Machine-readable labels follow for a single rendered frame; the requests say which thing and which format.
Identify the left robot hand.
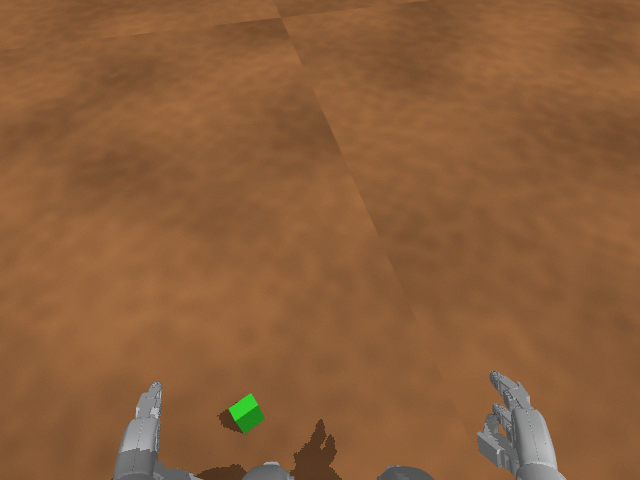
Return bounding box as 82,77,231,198
113,381,203,480

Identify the right robot arm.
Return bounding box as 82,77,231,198
516,464,567,480

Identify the right robot hand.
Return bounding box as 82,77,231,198
477,371,558,477

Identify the carton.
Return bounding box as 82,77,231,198
228,393,265,434

